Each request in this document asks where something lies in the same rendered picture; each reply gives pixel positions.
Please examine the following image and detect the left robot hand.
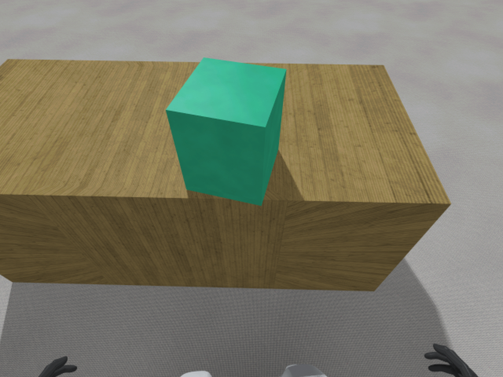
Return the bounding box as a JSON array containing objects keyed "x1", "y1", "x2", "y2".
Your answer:
[{"x1": 39, "y1": 356, "x2": 77, "y2": 377}]

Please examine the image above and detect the right robot hand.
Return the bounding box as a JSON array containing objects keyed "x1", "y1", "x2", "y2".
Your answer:
[{"x1": 424, "y1": 343, "x2": 478, "y2": 377}]

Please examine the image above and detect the pedestal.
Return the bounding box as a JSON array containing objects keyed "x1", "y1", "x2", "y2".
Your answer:
[{"x1": 0, "y1": 59, "x2": 451, "y2": 291}]

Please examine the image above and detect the carton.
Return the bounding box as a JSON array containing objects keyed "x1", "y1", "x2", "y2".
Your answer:
[{"x1": 166, "y1": 57, "x2": 287, "y2": 206}]

